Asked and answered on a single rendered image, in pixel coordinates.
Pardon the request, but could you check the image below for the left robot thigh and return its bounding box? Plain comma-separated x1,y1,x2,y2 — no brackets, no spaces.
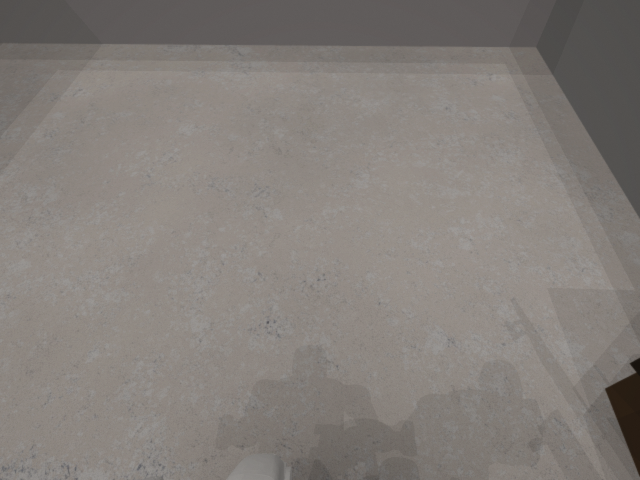
226,453,292,480

